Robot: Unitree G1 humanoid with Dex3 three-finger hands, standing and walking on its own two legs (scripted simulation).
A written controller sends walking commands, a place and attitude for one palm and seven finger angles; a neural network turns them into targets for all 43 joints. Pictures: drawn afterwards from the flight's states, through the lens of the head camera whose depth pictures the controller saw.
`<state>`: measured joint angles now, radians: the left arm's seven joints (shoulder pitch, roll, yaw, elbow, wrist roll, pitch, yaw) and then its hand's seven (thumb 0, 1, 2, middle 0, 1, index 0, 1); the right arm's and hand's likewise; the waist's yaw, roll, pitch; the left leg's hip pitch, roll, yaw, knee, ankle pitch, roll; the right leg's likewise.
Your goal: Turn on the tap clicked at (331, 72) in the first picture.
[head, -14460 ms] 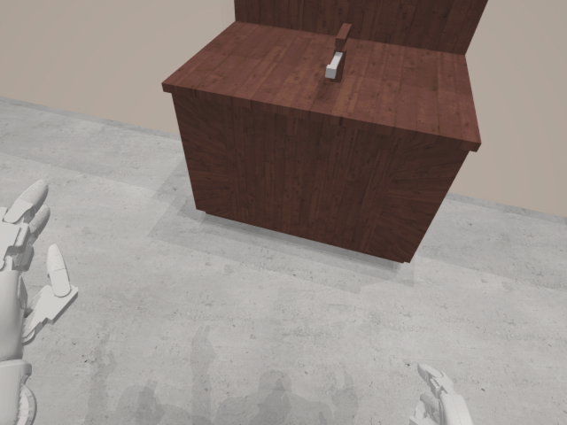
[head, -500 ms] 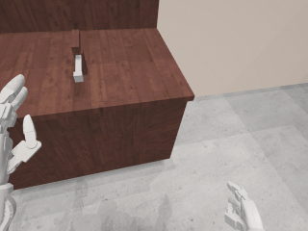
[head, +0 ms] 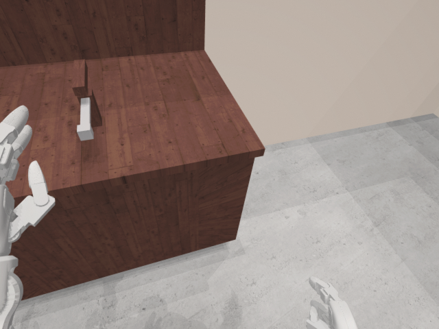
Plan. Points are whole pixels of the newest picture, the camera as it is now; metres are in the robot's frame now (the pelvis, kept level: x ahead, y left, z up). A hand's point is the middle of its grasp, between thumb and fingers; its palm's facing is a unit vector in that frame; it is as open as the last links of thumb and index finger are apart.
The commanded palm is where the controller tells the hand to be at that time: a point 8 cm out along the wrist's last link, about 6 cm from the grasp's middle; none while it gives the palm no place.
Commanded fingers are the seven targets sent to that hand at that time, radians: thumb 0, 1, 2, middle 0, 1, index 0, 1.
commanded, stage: shuffle to correct the standing spot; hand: left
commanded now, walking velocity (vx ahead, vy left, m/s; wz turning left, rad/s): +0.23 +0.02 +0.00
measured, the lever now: (85, 132) +0.51 +0.35 +0.05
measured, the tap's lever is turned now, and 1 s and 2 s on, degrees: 0 0 0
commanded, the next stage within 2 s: come to a stop and stand still in 0.70 s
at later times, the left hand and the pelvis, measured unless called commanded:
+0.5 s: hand (66, 144) +0.32 +0.25 +0.20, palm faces +0.39 -0.79 -0.48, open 7.4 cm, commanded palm +0.28 +0.29 +0.19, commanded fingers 0.00 0.90 0.90 -0.20 -0.30 -0.20 -0.30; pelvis +0.10 +0.02 +0.00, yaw -3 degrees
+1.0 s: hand (82, 102) +0.41 +0.27 +0.20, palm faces +0.41 -0.80 -0.43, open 7.4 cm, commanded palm +0.36 +0.30 +0.19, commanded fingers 0.00 0.90 0.90 -0.20 -0.30 -0.20 -0.30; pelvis +0.19 +0.02 +0.00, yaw -1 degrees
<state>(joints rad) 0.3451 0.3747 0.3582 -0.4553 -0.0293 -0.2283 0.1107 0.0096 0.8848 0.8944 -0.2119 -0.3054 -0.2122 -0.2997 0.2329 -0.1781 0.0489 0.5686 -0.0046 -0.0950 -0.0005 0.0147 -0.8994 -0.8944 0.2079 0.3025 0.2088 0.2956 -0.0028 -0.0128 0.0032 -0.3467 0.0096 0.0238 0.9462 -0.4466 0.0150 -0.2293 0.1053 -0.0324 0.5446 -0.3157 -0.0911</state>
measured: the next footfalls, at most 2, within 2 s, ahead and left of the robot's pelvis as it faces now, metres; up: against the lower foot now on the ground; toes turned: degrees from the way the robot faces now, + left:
left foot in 0.20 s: +0.17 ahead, +0.14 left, +0.00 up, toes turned +3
right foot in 0.50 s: +0.21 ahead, -0.11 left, +0.00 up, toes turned -7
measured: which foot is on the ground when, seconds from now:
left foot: up 0.00-0.18, down 0.20-0.52, up 0.54-0.76, down 0.78-1.00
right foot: down 0.00-0.22, up 0.24-0.48, down 0.50-0.78, up 0.80-1.00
